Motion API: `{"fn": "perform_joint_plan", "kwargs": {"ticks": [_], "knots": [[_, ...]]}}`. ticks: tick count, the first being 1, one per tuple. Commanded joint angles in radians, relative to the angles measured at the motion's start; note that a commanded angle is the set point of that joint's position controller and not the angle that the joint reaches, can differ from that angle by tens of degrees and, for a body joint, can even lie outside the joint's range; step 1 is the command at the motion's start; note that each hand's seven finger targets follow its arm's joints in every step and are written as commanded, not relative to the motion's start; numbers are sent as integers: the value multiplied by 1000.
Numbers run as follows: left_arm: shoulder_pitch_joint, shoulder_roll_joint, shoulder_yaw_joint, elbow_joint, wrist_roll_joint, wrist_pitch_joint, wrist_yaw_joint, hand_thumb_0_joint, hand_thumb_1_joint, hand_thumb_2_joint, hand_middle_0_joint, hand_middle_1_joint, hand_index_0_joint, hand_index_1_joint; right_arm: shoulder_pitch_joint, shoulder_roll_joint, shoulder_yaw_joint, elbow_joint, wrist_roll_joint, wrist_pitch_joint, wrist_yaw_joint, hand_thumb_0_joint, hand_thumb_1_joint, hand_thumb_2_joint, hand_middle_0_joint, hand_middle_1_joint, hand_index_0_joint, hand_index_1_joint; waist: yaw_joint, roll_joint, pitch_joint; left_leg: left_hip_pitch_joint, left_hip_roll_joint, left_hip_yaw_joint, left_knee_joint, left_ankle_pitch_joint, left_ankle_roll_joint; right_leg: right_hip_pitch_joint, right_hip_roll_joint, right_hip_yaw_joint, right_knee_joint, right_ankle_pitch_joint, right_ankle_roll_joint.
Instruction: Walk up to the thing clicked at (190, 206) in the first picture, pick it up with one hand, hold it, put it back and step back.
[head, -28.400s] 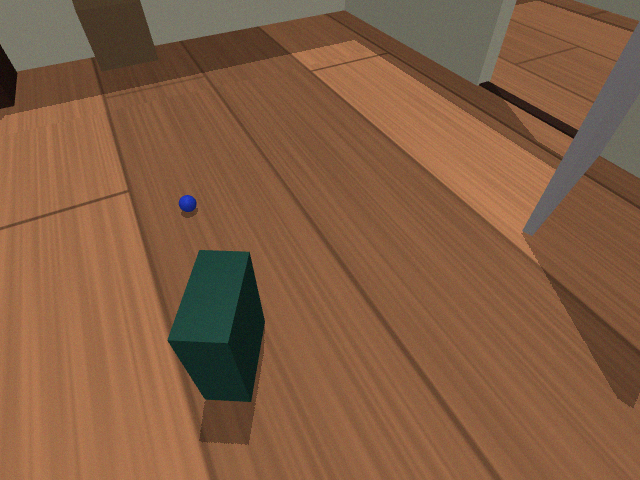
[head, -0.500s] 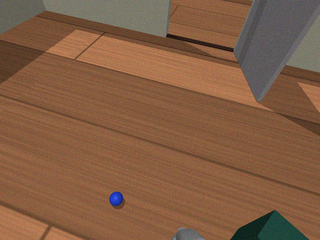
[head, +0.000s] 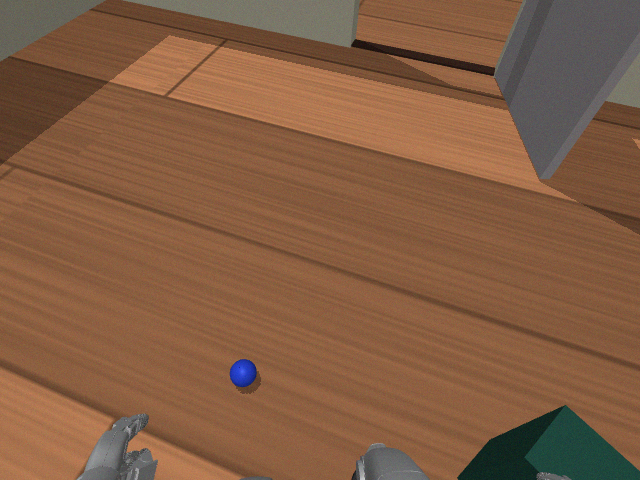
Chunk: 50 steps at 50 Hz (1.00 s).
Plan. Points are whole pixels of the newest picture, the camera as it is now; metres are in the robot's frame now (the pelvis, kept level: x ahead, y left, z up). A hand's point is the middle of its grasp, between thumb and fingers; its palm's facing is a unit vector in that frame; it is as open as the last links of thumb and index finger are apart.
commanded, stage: walk up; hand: left
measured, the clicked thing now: (243, 373) +0.47 +0.22 -0.71
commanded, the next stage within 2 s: none
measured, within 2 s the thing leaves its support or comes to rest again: neither
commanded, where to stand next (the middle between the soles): +0.08 -0.01 m, yaw -1 degrees
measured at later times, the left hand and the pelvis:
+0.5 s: hand out of the picture +0.03 +0.28 -0.14, palm faces +0.03 -0.91 -0.41, open 7.4 cm; pelvis +0.03 +0.00 +0.00, yaw +1 degrees
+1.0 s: hand out of the picture -0.03 +0.25 -0.11, palm faces +0.02 -0.91 -0.42, open 7.4 cm; pelvis -0.02 -0.03 +0.02, yaw -1 degrees
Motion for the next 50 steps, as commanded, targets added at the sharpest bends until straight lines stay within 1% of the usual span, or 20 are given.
{"fn": "perform_joint_plan", "kwargs": {"ticks": [1,5,8,9,10,11,14,17,20,23,25,27,32,38,39,40,41,43,47,50], "knots": [[40,195,69,-41,-8,-13,19,0,900,900,-200,-300,-200,-300,-46,-277,-72,-83,-6,-34,-29,0,-900,-900,200,300,200,300,33,118,-146,27,303,-289,-240,527,219,18,58,130,274,-140,-30],[74,200,62,-32,17,-72,-17,0,900,900,-200,-300,-200,-300,29,-302,-90,-80,-25,-37,3,0,-900,-900,200,300,200,300,-19,275,-217,215,229,-218,-235,155,183,74,43,-83,-88,-121,4],[216,212,76,5,32,-105,-12,0,900,900,-200,-300,-200,-300,42,-285,-90,-117,-20,-12,26,0,-900,-900,200,300,200,300,39,195,-152,43,177,-153,-103,71,155,330,70,-99,-411,-2,-34],[317,263,94,27,39,-120,-4,0,900,900,-200,-300,-200,-300,22,-211,-70,-140,-10,-11,28,0,-900,-900,200,300,200,300,90,31,-163,-155,110,-98,120,71,102,546,-31,97,-499,-32,-69],[350,368,113,20,45,-132,2,0,900,900,-200,-300,-200,-300,-60,-179,-54,-197,5,-17,33,0,-900,-900,200,300,200,300,119,-166,-112,-497,-54,-4,299,-183,39,604,-294,574,-590,-159,-191],[334,396,114,-1,40,-135,-3,0,900,900,-200,-300,-200,-300,-115,-239,-72,-206,-7,-20,18,0,-900,-900,200,300,200,300,118,-51,0,-492,27,-170,360,-216,30,413,-437,702,-632,-214,-298],[275,316,91,-33,18,-154,-1,0,900,900,-200,-300,-200,-300,8,-242,-76,-160,11,-34,41,0,-900,-900,200,300,200,300,45,11,16,-418,64,-177,303,-62,17,410,-284,364,-581,-49,-220],[223,259,58,-51,18,-152,9,0,900,900,-200,-300,-200,-300,62,-189,-63,-119,12,-21,39,0,-900,-900,200,300,200,300,5,-48,-12,-157,59,-128,144,-20,-19,225,-207,103,-494,486,-175],[176,249,46,-83,5,-95,20,0,900,900,-200,-300,-200,-300,64,-179,-54,-104,29,-13,13,0,-900,-900,200,300,200,300,1,-147,-55,-52,0,15,32,126,-13,204,-162,7,-306,859,-132],[186,232,43,-117,-11,-42,23,0,900,900,-200,-300,-200,-300,107,-222,-71,-102,21,-11,-10,0,-900,-900,200,300,200,300,-24,-68,-134,76,-7,30,-159,437,13,158,-75,-14,-91,576,-66],[274,183,36,-118,-32,-25,26,0,900,900,-200,-300,-200,-300,112,-317,-96,-135,13,-12,-21,0,-900,-900,200,300,200,300,-10,183,-238,144,320,-339,-262,829,153,81,71,-19,178,-9,-7],[340,232,52,-82,-23,8,43,0,900,900,-200,-300,-200,-300,78,-355,-113,-156,27,0,-28,0,-900,-900,200,300,200,300,-4,176,-295,78,429,-468,-260,698,288,102,81,107,469,-283,-14],[375,243,81,-53,-4,21,21,0,900,900,-200,-300,-200,-300,-65,-285,-97,-215,7,11,-41,0,-900,-900,200,300,200,300,42,174,-227,-95,311,-269,-277,152,220,91,52,92,480,-127,-3],[514,231,112,33,18,-29,-8,0,900,900,-200,-300,-200,-300,-42,-299,-106,-209,-29,43,-8,0,-900,-900,200,300,200,300,63,249,-211,-251,212,-195,-224,-341,103,383,55,-68,-266,-153,-22],[499,255,121,25,33,-39,-3,0,900,900,-200,-300,-200,-300,-22,-232,-87,-209,-25,49,-8,0,-900,-900,200,300,200,300,71,75,-128,-372,116,-113,-56,-381,43,361,11,73,-416,-258,-49],[395,371,143,-27,61,-48,10,0,900,900,-200,-300,-200,-300,-73,-158,-65,-222,-11,39,-7,0,-900,-900,200,300,200,300,99,-231,-18,-467,-39,-45,248,-247,-24,50,-318,626,-645,-745,-151],[236,427,136,-95,66,-54,13,0,900,900,-200,-300,-200,-300,-168,-266,-100,-222,-3,32,-22,0,-900,-900,200,300,200,300,86,-108,116,-311,1,-224,372,-142,-39,-266,-429,736,-712,-814,-250],[132,288,103,-80,43,-102,25,0,900,900,-200,-300,-200,-300,13,-204,-85,-127,24,12,5,0,-900,-900,200,300,200,300,-28,71,71,-314,-18,-215,335,33,-31,8,-227,343,-552,-272,-123],[343,318,134,-60,42,-143,-3,0,900,900,-200,-300,-200,-300,-11,-263,-92,-158,11,-16,46,0,-900,-900,200,300,200,300,92,-85,24,-546,-6,-140,316,29,-29,457,-237,338,-596,-349,-154],[413,277,117,-49,26,-145,0,0,900,900,-200,-300,-200,-300,-38,-231,-82,-173,7,-28,59,0,-900,-900,200,300,200,300,106,-85,57,-537,6,-131,187,35,-26,548,-243,241,-553,7,-134]]}}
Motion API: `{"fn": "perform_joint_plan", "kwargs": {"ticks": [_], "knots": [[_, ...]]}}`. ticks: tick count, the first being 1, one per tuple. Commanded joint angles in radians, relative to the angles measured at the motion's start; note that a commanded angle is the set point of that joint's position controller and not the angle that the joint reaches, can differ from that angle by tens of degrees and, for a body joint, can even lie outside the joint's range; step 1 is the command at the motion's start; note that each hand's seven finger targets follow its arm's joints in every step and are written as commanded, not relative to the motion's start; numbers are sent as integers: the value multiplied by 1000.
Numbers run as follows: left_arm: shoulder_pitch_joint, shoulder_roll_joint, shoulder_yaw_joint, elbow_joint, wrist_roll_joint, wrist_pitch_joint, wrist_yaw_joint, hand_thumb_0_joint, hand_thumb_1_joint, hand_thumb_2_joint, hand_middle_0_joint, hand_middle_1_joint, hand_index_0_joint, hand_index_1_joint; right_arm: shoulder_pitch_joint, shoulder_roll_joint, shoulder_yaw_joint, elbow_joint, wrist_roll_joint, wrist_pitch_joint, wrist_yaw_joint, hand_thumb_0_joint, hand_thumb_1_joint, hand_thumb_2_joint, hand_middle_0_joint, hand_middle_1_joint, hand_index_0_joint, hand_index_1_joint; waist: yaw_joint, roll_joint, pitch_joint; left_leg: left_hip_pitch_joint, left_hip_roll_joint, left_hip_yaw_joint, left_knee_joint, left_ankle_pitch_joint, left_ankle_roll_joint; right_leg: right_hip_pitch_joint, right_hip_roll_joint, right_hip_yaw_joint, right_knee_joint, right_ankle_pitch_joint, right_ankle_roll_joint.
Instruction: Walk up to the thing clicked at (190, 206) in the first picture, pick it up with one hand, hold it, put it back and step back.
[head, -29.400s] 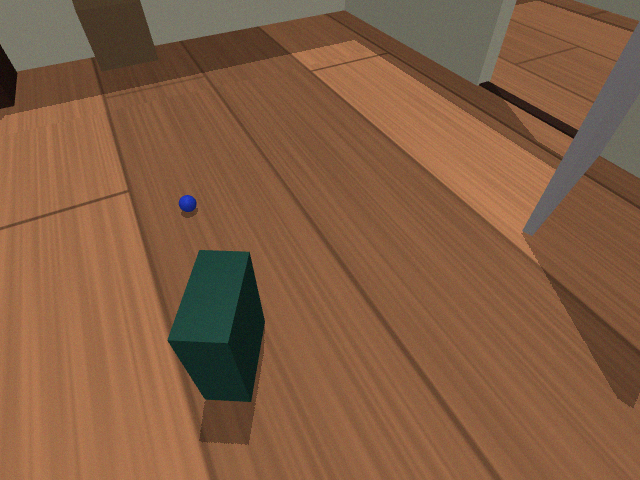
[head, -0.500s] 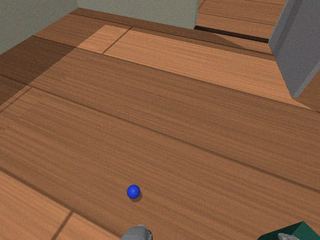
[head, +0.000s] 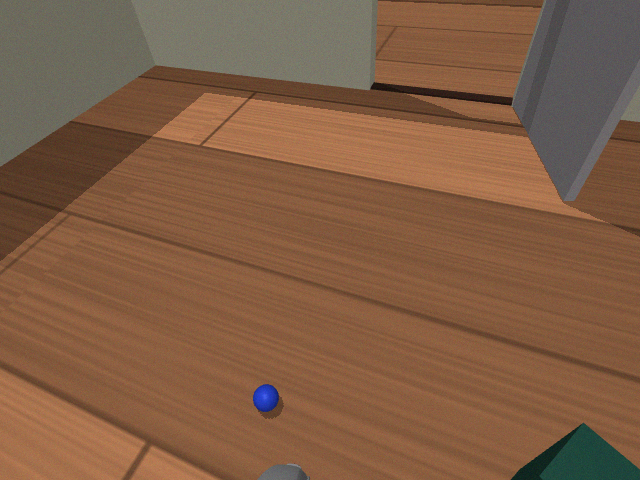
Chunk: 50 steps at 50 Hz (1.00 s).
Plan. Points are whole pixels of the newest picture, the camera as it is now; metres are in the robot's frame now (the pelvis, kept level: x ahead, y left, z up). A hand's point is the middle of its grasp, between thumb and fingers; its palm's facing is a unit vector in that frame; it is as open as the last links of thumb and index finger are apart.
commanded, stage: walk up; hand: left
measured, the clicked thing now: (265, 397) +0.49 +0.26 -0.73
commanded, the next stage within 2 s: none
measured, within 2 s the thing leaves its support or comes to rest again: neither
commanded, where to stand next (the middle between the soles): +0.10 +0.02 m, yaw +0 degrees
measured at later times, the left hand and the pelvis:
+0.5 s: hand out of the picture +0.13 +0.29 -0.15, palm faces +0.00 -0.92 -0.38, open 7.4 cm; pelvis +0.07 +0.02 -0.02, yaw +1 degrees
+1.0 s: hand (162, 477) +0.16 +0.27 -0.15, palm faces +0.01 -0.94 -0.34, open 7.4 cm; pelvis +0.07 +0.01 +0.00, yaw +2 degrees
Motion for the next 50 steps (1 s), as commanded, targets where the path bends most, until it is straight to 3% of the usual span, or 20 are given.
{"fn": "perform_joint_plan", "kwargs": {"ticks": [1,5,8,9,10,11,12,17,22,24,25,26,27,28,31,35,37,38,41,50], "knots": [[47,275,72,-86,-19,-42,20,0,900,900,-200,-300,-200,-300,-180,-135,-27,-160,-6,-61,16,0,-900,-900,200,300,200,300,52,-202,136,-269,35,-10,-160,-16,8,211,-227,251,-270,132,-142],[9,289,56,-136,-26,-31,15,0,900,900,-200,-300,-200,-300,-151,-121,-26,-174,-3,-68,26,0,-900,-900,200,300,200,300,20,-228,46,21,58,108,-347,-11,37,95,-224,127,-177,415,-156],[-27,273,30,-163,-37,-17,15,0,900,900,-200,-300,-200,-300,63,-145,-57,-112,-4,-81,5,0,-900,-900,200,300,200,300,-89,-94,-66,451,-1,165,-513,154,69,-115,-153,19,133,509,-110],[20,217,9,-175,-50,-17,16,0,900,900,-200,-300,-200,-300,168,-198,-78,-98,-7,-86,-9,0,-900,-900,200,300,200,300,-131,62,-145,610,81,31,-530,57,108,-241,-90,-19,371,393,-60],[36,146,-6,-200,-56,-17,13,0,900,900,-200,-300,-200,-300,204,-278,-91,-125,-21,-95,-23,0,-900,-900,200,300,200,300,-134,220,-167,721,356,-436,-583,-12,205,-503,64,19,579,-106,-15],[3,259,16,-178,-50,-9,30,0,900,900,-200,-300,-200,-300,185,-321,-95,-138,15,-95,-24,0,-900,-900,200,300,200,300,-143,77,-148,541,467,-619,-687,-89,310,-476,47,125,649,-209,-40],[-20,297,15,-166,-53,-5,32,0,900,900,-200,-300,-200,-300,137,-298,-85,-141,27,-94,-23,0,-900,-900,200,300,200,300,-114,-2,-44,430,453,-537,-702,-106,317,-482,16,163,706,-167,-43],[81,240,14,-93,-46,6,13,0,900,900,-200,-300,-200,-300,-31,-201,-28,-177,8,-100,-33,0,-900,-900,200,300,200,300,-25,91,68,147,296,-105,-670,150,241,-315,-46,72,450,-21,-5],[1,204,17,-67,-47,13,22,0,900,900,-200,-300,-200,-300,-104,-176,-3,-175,12,-80,-37,0,-900,-900,200,300,200,300,-21,130,1,35,289,-47,-530,312,217,-125,-19,7,236,105,4],[-3,217,22,-53,-38,9,28,0,900,900,-200,-300,-200,-300,-151,-156,9,-179,25,-61,-39,0,-900,-900,200,300,200,300,7,92,-25,-11,247,-24,-435,190,162,-34,4,2,118,193,-12],[-25,230,23,-58,-32,2,31,0,900,900,-200,-300,-200,-300,-147,-129,18,-173,29,-51,-40,0,-900,-900,200,300,200,300,9,50,-28,-21,214,-6,-377,104,120,-26,-9,38,44,192,-27],[-59,279,28,-75,-21,-9,36,0,900,900,-200,-300,-200,-300,-112,-90,29,-167,36,-42,-41,0,-900,-900,200,300,200,300,-13,-119,-26,-32,134,49,-233,18,72,-73,-153,261,-73,213,-67],[-133,342,29,-99,-31,-15,36,0,900,900,-200,-300,-200,-300,-93,-77,30,-154,33,-32,-49,0,-900,-900,200,300,200,300,-41,-221,-18,35,40,74,-111,-195,37,-235,-342,509,-197,163,-181],[-196,352,27,-104,-33,-12,38,0,900,900,-200,-300,-200,-300,-86,-129,10,-115,27,-22,-54,0,-900,-900,200,300,200,300,-42,-206,-3,128,58,42,-21,-273,35,-336,-365,529,-187,150,-243],[-251,318,15,-92,-22,-9,48,0,900,900,-200,-300,-200,-300,-62,-133,4,-70,32,-24,-48,0,-900,-900,200,300,200,300,-58,-222,-35,113,69,56,-37,-183,43,-282,-270,364,-138,150,-189],[-253,260,-7,-70,-31,11,40,0,900,900,-200,-300,-200,-300,-27,-113,8,-10,8,-45,-44,0,-900,-900,200,300,200,300,-64,-187,-111,284,50,93,-467,-26,46,-241,-178,215,15,216,-104],[-245,182,-31,-49,-50,16,34,0,900,900,-200,-300,-200,-300,-150,-172,4,-29,-4,-58,-45,0,-900,-900,200,300,200,300,-15,-13,-80,223,229,-186,-587,-63,111,-276,-66,124,58,85,-12],[-270,215,-21,-21,-48,16,37,0,900,900,-200,-300,-200,-300,-201,-187,9,-26,8,-57,-40,0,-900,-900,200,300,200,300,-5,-21,-45,114,257,-166,-568,-65,137,-164,-33,70,43,35,-8],[-298,225,-22,10,-46,0,31,0,900,900,-200,-300,-200,-300,-174,-137,36,20,10,-58,-36,0,-900,-900,200,300,200,300,-29,-39,-73,130,158,-40,-552,-21,80,-76,-93,140,-40,130,-34],[-333,208,-41,109,-58,5,28,0,900,900,-200,-300,-200,-300,-227,-139,47,98,13,-59,-37,0,-900,-900,200,300,200,300,-21,2,-57,227,179,-26,-659,80,64,-50,-88,89,-109,264,-11]]}}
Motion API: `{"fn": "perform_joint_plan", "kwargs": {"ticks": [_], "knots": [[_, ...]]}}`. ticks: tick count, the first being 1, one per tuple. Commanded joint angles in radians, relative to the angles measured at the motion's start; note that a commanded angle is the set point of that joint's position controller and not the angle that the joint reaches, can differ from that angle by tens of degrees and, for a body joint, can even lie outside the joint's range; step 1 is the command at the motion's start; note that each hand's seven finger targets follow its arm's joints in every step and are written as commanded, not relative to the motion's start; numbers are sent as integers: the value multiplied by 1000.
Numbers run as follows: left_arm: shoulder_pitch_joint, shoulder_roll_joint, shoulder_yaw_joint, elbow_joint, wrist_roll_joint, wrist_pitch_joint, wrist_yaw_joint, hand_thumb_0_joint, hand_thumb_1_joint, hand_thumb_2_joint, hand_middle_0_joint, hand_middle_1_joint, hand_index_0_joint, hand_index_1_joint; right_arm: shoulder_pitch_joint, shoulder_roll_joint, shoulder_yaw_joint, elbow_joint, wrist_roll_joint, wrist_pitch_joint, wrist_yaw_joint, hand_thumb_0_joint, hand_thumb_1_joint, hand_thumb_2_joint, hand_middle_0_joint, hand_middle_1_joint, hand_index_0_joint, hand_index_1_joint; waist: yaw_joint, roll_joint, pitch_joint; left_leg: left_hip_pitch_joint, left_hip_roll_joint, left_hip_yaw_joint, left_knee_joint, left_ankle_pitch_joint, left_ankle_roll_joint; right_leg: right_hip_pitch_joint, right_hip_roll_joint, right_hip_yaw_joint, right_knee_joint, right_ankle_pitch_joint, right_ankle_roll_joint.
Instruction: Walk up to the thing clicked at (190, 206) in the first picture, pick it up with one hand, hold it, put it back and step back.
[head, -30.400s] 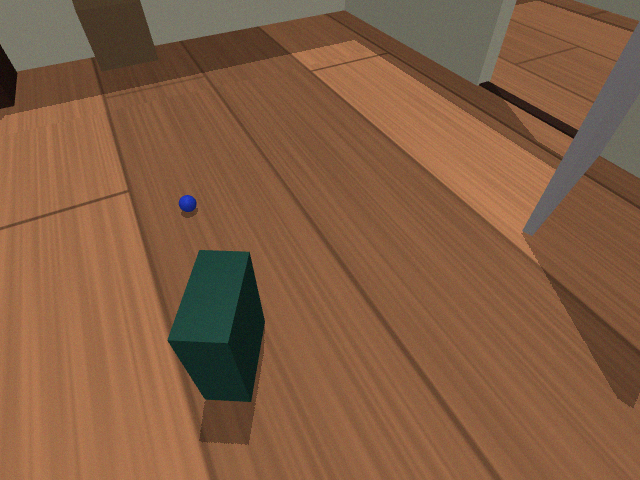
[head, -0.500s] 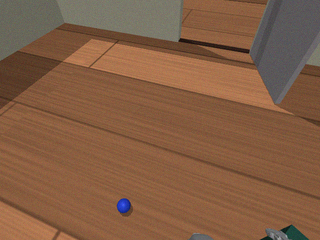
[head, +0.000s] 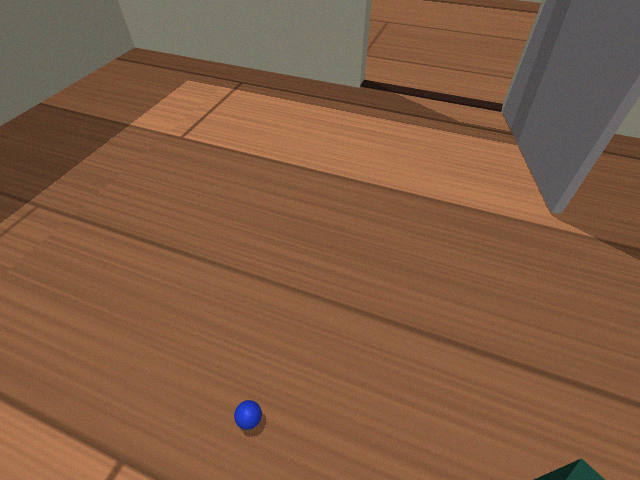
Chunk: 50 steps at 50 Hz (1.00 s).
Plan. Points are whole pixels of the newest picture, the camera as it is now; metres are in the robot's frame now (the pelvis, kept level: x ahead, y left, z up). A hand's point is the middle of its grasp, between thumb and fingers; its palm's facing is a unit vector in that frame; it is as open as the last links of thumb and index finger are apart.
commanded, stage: walk up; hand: left
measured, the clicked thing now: (248, 414) +0.42 +0.24 -0.73
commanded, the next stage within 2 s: none
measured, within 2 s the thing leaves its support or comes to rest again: neither
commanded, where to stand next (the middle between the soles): +0.02 +0.01 m, yaw -1 degrees
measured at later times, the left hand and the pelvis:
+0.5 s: hand out of the picture +0.05 +0.31 -0.16, palm faces +0.03 -0.91 -0.41, open 7.4 cm; pelvis -0.06 +0.03 -0.02, yaw +3 degrees
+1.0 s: hand out of the picture +0.11 +0.25 -0.14, palm faces -0.09 -0.91 -0.41, open 7.4 cm; pelvis -0.01 -0.02 -0.01, yaw -2 degrees
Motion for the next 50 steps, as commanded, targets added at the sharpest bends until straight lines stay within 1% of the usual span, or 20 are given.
{"fn": "perform_joint_plan", "kwargs": {"ticks": [1,8,9,11,14,16,22,23,24,25,28,30,33,37,41,45,46,47,48,50], "knots": [[-47,198,41,-21,-4,-21,13,0,900,900,-200,-300,-200,-300,-91,-225,-46,-51,3,-25,-17,0,-900,-900,200,300,200,300,21,53,-85,-74,125,-131,-218,41,52,150,-68,85,-111,48,-50],[-77,198,41,24,5,-25,13,0,900,900,-200,-300,-200,-300,-103,-217,-46,-11,6,-17,-17,0,-900,-900,200,300,200,300,5,7,-84,-2,116,-102,-236,65,44,142,-90,108,-193,39,-43],[-97,265,70,6,-6,-14,23,0,900,900,-200,-300,-200,-300,-122,-278,-70,-15,10,8,-17,0,-900,-900,200,300,200,300,9,7,31,-42,99,-95,-137,287,38,47,-109,118,-121,298,-51],[-50,268,78,0,-9,-8,32,0,900,900,-200,-300,-200,-300,-97,-245,-75,-28,22,21,-21,0,-900,-900,200,300,200,300,11,-20,-76,9,74,-60,-35,351,33,80,-146,127,-106,448,-90],[-75,313,98,-52,12,5,41,0,900,900,-200,-300,-200,-300,-67,-218,-90,-68,12,48,-18,0,-900,-900,200,300,200,300,11,-181,-172,-62,-49,-8,260,-76,20,105,-306,286,-170,455,-225],[-88,309,105,-93,31,7,50,0,900,900,-200,-300,-200,-300,-43,-213,-97,-102,1,69,-10,0,-900,-900,200,300,200,300,14,-155,-182,-102,-33,-100,468,-267,32,51,-345,289,-153,386,-279],[-148,281,94,-143,55,35,38,0,900,900,-200,-300,-200,-300,143,-219,-119,-39,-23,43,5,0,-900,-900,200,300,200,300,-62,-134,-200,54,-3,-4,-71,-104,32,-72,-195,161,-38,-351,-158],[-88,199,73,-136,39,47,29,0,900,900,-200,-300,-200,-300,102,-237,-123,-38,-38,27,-2,0,-900,-900,200,300,200,300,-38,24,-151,111,31,-127,-227,-175,43,-187,-95,106,114,-411,-107],[-43,117,48,-141,26,48,24,0,900,900,-200,-300,-200,-300,18,-317,-132,-85,-62,13,-13,0,-900,-900,200,300,200,300,-8,247,-95,101,260,-492,-352,-344,82,-364,60,45,319,-398,-38],[-100,227,82,-124,34,46,37,0,900,900,-200,-300,-200,-300,-62,-412,-140,-123,-41,4,-16,0,-900,-900,200,300,200,300,-35,177,-29,-166,365,-586,-381,-480,193,-253,18,193,335,-373,-34],[2,236,89,-69,10,43,21,0,900,900,-200,-300,-200,-300,-161,-307,-110,-138,-44,-37,-31,0,-900,-900,200,300,200,300,39,59,-9,-62,239,-311,-263,-31,122,-206,63,231,417,-196,-28],[-10,236,90,-78,23,36,12,0,900,900,-200,-300,-200,-300,-65,-302,-119,-120,-32,-55,-34,0,-900,-900,200,300,200,300,-3,115,-57,80,246,-274,-235,50,121,-212,42,172,349,-194,-18],[-84,242,93,-131,42,27,-7,0,900,900,-200,-300,-200,-300,86,-326,-144,-104,-36,-63,-36,0,-900,-900,200,300,200,300,-83,136,-33,267,275,-318,-270,-7,148,-343,43,150,333,-218,-16],[-68,260,98,-163,41,7,-27,0,900,900,-200,-300,-200,-300,164,-338,-163,-140,-27,-71,-28,0,-900,-900,200,300,200,300,-104,158,9,343,329,-355,-314,-124,220,-418,16,145,313,-246,-23],[-18,230,94,-166,32,-20,-44,0,900,900,-200,-300,-200,-300,124,-318,-149,-198,-34,-64,-6,0,-900,-900,200,300,200,300,-69,203,45,143,263,-175,-287,-68,216,-191,6,27,159,-235,-22],[187,207,102,-90,25,-47,-3,0,900,900,-200,-300,-200,-300,70,-223,-100,-225,-7,-20,-5,0,-900,-900,200,300,200,300,37,76,-84,-58,119,26,99,293,102,267,69,-46,-144,65,-35],[228,265,121,-93,33,-53,11,0,900,900,-200,-300,-200,-300,109,-173,-78,-239,3,-16,-8,0,-900,-900,200,300,200,300,53,-74,-156,-191,69,47,266,100,63,404,-43,122,-155,108,-65],[213,337,125,-127,34,-62,24,0,900,900,-200,-300,-200,-300,130,-123,-58,-253,6,-6,-13,0,-900,-900,200,300,200,300,40,-203,-165,-328,-22,-8,374,-272,24,385,-309,516,-254,43,-158],[157,377,127,-145,29,-55,26,0,900,900,-200,-300,-200,-300,106,-227,-93,-231,0,12,-32,0,-900,-900,200,300,200,300,45,-105,-111,-259,21,-111,481,-340,32,207,-371,564,-228,-40,-269],[94,309,106,-165,16,-54,33,0,900,900,-200,-300,-200,-300,129,-236,-97,-195,5,22,-28,0,-900,-900,200,300,200,300,7,-49,-36,-307,43,-175,514,-251,34,176,-281,376,-197,51,-237]]}}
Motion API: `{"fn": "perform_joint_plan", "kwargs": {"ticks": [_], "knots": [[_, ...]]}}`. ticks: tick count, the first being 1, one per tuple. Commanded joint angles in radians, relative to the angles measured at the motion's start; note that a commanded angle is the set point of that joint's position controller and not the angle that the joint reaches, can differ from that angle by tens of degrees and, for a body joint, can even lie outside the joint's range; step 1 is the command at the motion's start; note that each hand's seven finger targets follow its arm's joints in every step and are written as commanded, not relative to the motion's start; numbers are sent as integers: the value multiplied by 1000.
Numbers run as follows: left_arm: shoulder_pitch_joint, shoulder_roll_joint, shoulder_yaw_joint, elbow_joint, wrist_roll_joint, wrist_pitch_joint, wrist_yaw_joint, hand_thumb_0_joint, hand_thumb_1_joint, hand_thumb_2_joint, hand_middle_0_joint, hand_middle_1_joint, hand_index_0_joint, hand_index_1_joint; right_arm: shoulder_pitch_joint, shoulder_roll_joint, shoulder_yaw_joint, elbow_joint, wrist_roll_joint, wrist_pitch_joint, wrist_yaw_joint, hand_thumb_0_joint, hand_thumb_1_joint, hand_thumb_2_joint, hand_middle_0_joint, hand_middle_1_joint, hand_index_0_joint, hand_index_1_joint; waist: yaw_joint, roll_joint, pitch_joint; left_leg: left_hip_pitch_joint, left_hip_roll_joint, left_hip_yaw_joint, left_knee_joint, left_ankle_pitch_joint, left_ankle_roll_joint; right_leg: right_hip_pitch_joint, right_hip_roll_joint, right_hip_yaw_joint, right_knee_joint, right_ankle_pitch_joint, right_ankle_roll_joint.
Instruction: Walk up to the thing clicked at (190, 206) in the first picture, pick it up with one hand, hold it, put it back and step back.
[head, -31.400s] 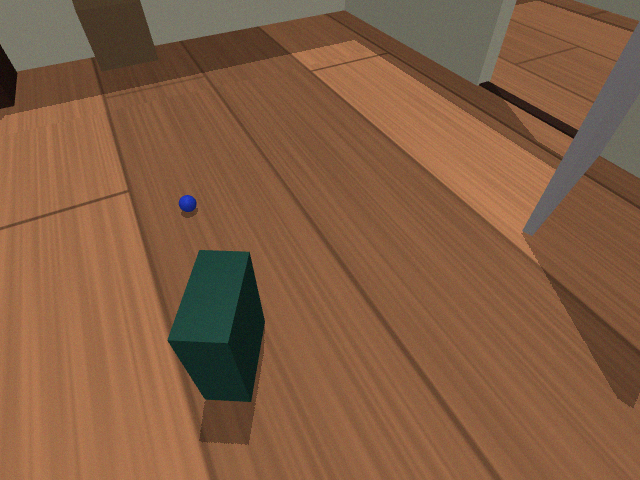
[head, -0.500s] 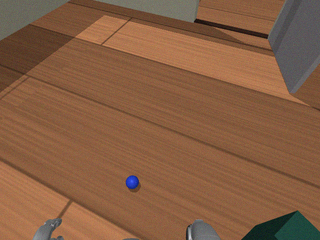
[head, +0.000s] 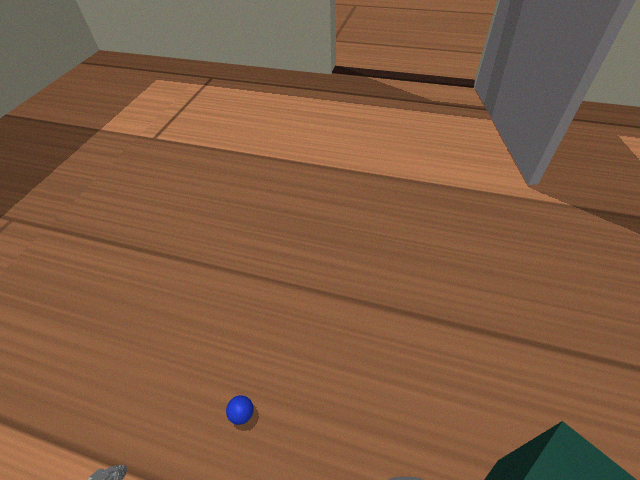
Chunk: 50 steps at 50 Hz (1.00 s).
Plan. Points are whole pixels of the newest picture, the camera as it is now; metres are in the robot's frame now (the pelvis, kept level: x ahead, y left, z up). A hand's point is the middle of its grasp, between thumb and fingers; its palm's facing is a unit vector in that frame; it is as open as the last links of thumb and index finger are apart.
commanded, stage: walk up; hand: left
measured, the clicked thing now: (239, 409) +0.43 +0.28 -0.72
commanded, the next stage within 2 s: stand in 1.18 s
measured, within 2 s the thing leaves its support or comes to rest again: neither
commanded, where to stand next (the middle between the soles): +0.04 +0.03 m, yaw +1 degrees
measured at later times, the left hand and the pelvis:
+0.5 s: hand out of the picture +0.07 +0.33 -0.16, palm faces +0.04 -0.91 -0.42, open 7.4 cm; pelvis -0.02 +0.04 -0.01, yaw +3 degrees
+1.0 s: hand out of the picture +0.03 +0.31 -0.15, palm faces +0.01 -0.94 -0.35, open 7.4 cm; pelvis -0.01 +0.04 +0.00, yaw +1 degrees
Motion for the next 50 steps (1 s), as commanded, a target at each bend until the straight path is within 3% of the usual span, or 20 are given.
{"fn": "perform_joint_plan", "kwargs": {"ticks": [1,6,11,16,17,18,19,20,23,26,31,32,34,36,41,42,43,44,47,50], "knots": [[16,265,52,-76,-13,-16,46,0,900,900,-200,-300,-200,-300,23,-152,-24,-61,10,-2,-14,0,-900,-900,200,300,200,300,33,-116,-62,-235,4,-132,166,16,12,130,-278,299,-248,147,-176],[-29,269,59,-101,-18,-8,67,0,900,900,-200,-300,-200,-300,26,-149,-37,-51,1,33,-4,0,-900,-900,200,300,200,300,31,-176,-66,-165,-49,-124,212,69,-19,9,-287,184,-182,472,-198],[-56,263,68,-141,-4,16,72,0,900,900,-200,-300,-200,-300,-13,-159,-43,-84,0,31,-9,0,-900,-900,200,300,200,300,43,-234,-122,-184,-41,-44,126,51,-25,44,-310,175,-90,516,-225],[-95,271,55,-145,-23,43,72,0,900,900,-200,-300,-200,-300,22,-137,-50,-74,-17,8,2,0,-900,-900,200,300,200,300,-1,-217,-181,-7,-69,64,-278,264,-1,-4,-246,139,107,369,-146],[-67,226,41,-140,-31,51,71,0,900,900,-200,-300,-200,-300,2,-171,-61,-83,-35,-2,0,0,-900,-900,200,300,200,300,3,-101,-172,29,-17,-38,-377,385,25,-62,-181,111,200,245,-87],[-33,166,29,-144,-41,57,72,0,900,900,-200,-300,-200,-300,-49,-264,-81,-117,-53,-8,0,0,-900,-900,200,300,200,300,35,131,-167,69,191,-364,-423,550,104,-207,-30,39,359,-52,-17],[-77,212,41,-134,-37,63,89,0,900,900,-200,-300,-200,-300,-81,-318,-87,-132,-24,-8,5,0,-900,-900,200,300,200,300,-9,196,-183,-23,303,-480,-449,597,261,-176,45,84,493,-465,-16],[-84,225,44,-117,-29,65,93,0,900,900,-200,-300,-200,-300,-85,-292,-89,-131,-25,-10,5,0,-900,-900,200,300,200,300,-7,140,-149,-71,305,-482,-460,553,287,-174,47,156,579,-467,-21],[-4,205,41,-73,-40,55,71,0,900,900,-200,-300,-200,-300,-144,-194,-57,-134,-21,-29,-19,0,-900,-900,200,300,200,300,46,89,-152,28,189,-237,-358,500,196,-205,13,156,510,-295,-24],[-19,198,36,-61,-16,39,38,0,900,900,-200,-300,-200,-300,-109,-203,-54,-122,-29,-46,-16,0,-900,-900,200,300,200,300,4,97,-181,93,190,-255,-384,284,195,-136,-6,93,272,-305,5],[80,172,39,-18,4,16,30,0,900,900,-200,-300,-200,-300,-127,-226,-48,-122,-20,-42,-2,0,-900,-900,200,300,200,300,57,120,-138,2,168,-184,-331,264,162,77,22,-9,-150,-174,-38],[100,204,48,-14,16,4,32,0,900,900,-200,-300,-200,-300,-128,-190,-35,-130,-7,-43,0,0,-900,-900,200,300,200,300,70,63,-157,-82,135,-156,-277,270,121,170,-9,79,-157,-157,-67],[79,311,68,-27,17,2,20,0,900,900,-200,-300,-200,-300,-198,-139,-22,-141,-1,-48,2,0,-900,-900,200,300,200,300,76,-194,-49,-263,-75,51,-64,-7,29,115,-257,476,-275,-387,-205],[73,294,65,-55,8,-4,15,0,900,900,-200,-300,-200,-300,-188,-169,-26,-125,-5,-62,-1,0,-900,-900,200,300,200,300,78,-143,10,-311,-46,12,-9,-51,30,121,-309,474,-267,-213,-250],[11,222,31,-78,-8,12,7,0,900,900,-200,-300,-200,-300,-60,-120,-26,-59,-7,-93,-4,0,-900,-900,200,300,200,300,1,-147,-84,105,-73,64,-364,283,30,-48,-159,163,-76,196,-122],[-3,169,12,-89,-18,15,8,0,900,900,-200,-300,-200,-300,-32,-153,-40,-53,-16,-96,-11,0,-900,-900,200,300,200,300,-25,-70,-121,235,12,-74,-428,339,60,-161,-108,108,31,172,-71],[3,121,-1,-97,-30,21,9,0,900,900,-200,-300,-200,-300,-23,-214,-49,-62,-22,-102,-19,0,-900,-900,200,300,200,300,-20,71,-160,265,232,-396,-545,294,140,-230,6,50,184,-29,-8],[41,190,22,-71,-27,35,23,0,900,900,-200,-300,-200,-300,-54,-256,-54,-76,-10,-101,-15,0,-900,-900,200,300,200,300,7,52,-137,141,335,-475,-550,227,247,-166,-13,91,271,-359,-12],[68,185,21,-36,-27,36,23,0,900,900,-200,-300,-200,-300,-141,-203,-32,-82,-9,-97,-21,0,-900,-900,200,300,200,300,46,48,-87,82,252,-288,-512,360,208,-142,-50,127,260,-333,-24],[101,176,17,12,-33,22,20,0,900,900,-200,-300,-200,-300,-209,-180,-15,-78,-10,-77,-15,0,-900,-900,200,300,200,300,61,143,-92,-54,161,-120,-466,442,131,44,-35,23,63,-157,-6]]}}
